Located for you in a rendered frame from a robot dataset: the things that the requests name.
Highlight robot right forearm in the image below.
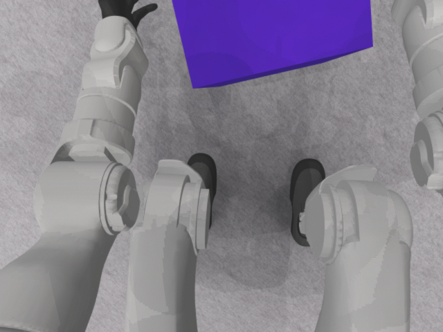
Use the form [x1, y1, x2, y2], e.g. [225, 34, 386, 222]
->
[391, 0, 443, 118]

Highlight robot left foot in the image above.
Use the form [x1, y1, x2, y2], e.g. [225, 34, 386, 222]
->
[187, 153, 217, 229]

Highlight robot left upper arm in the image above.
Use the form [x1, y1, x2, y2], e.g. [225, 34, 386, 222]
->
[0, 161, 140, 332]

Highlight robot left forearm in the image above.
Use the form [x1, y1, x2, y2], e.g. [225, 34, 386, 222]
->
[33, 16, 149, 223]

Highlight carton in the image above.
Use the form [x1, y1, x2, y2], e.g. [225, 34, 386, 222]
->
[172, 0, 373, 89]

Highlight robot left hand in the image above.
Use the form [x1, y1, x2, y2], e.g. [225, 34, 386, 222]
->
[98, 0, 158, 31]

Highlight robot left thigh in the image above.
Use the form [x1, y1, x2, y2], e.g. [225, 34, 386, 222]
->
[124, 173, 210, 332]

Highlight robot right upper arm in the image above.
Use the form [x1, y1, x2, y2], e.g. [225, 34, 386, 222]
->
[410, 110, 443, 197]

